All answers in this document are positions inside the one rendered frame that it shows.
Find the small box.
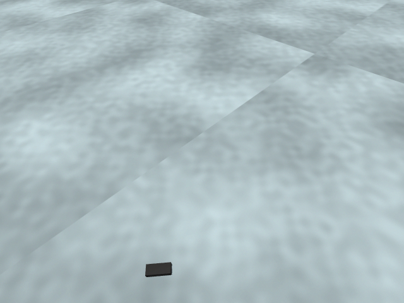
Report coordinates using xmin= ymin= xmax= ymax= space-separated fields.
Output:
xmin=145 ymin=262 xmax=172 ymax=277

